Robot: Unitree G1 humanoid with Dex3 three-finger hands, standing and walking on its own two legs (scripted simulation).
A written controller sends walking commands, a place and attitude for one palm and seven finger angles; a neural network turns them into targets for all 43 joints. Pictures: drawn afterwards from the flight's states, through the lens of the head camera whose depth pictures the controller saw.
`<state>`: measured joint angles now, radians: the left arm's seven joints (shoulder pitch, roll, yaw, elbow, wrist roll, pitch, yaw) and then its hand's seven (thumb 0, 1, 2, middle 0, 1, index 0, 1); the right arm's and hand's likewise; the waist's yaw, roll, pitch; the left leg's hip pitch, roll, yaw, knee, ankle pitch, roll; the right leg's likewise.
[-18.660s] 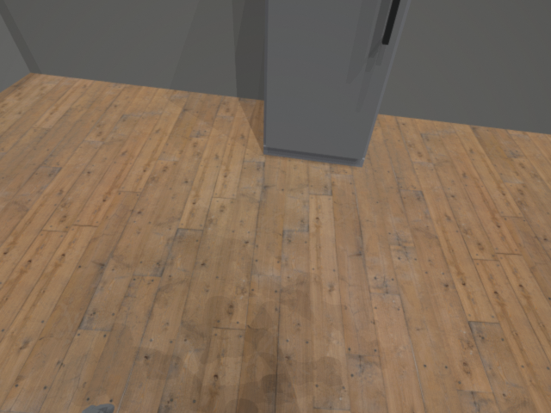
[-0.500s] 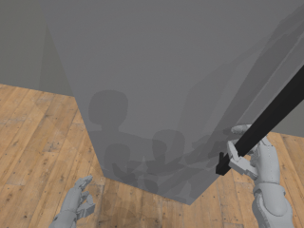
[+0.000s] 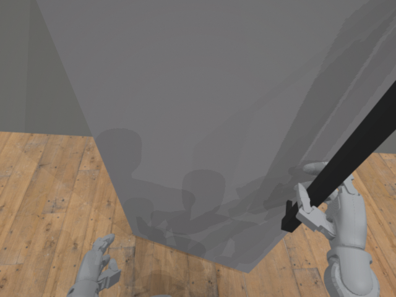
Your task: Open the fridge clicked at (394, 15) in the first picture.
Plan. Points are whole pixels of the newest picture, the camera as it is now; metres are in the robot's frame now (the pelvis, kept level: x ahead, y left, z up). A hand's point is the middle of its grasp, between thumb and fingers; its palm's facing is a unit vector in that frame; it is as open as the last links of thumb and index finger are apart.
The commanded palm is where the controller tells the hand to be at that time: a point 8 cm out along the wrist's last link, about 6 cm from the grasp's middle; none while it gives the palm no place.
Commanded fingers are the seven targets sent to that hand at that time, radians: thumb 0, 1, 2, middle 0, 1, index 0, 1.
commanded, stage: walk backward, drawing the door open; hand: right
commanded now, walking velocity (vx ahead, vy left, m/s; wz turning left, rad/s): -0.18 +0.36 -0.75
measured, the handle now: (347, 145) +0.31 -0.18 +0.22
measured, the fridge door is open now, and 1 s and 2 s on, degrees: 16 54 81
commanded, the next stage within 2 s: stop walking and hold the door back in 1.36 s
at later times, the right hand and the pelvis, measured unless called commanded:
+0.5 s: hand (268, 292) +0.13 -0.07 +0.12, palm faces +0.43 +0.88 -0.20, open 6.5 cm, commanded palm +0.07 -0.10 +0.12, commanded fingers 0.00 -0.90 -0.90 0.45 1.40 0.45 1.40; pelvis -0.05 +0.15 +0.00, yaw -25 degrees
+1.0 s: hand out of the picture +0.02 +0.07 +0.12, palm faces +0.84 +0.40 -0.37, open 6.5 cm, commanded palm -0.04 +0.08 +0.12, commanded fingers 0.00 -0.90 -0.90 0.45 1.40 0.45 1.40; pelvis +0.02 +0.38 +0.01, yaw -48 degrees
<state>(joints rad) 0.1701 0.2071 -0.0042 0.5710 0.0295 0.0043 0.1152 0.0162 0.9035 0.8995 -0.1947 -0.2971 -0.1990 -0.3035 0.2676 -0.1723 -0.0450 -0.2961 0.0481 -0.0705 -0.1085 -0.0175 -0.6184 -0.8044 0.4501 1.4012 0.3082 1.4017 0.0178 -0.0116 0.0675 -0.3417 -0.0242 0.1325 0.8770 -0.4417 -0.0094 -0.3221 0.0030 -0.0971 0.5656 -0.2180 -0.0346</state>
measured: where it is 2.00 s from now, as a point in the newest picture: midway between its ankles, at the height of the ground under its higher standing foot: outside the picture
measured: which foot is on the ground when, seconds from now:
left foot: up 0.00-0.24, down 0.26-0.46, up 0.48-0.78, down 0.80-1.00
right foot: down 0.00-0.28, up 0.30-0.46, down 0.48-0.80, up 0.82-1.00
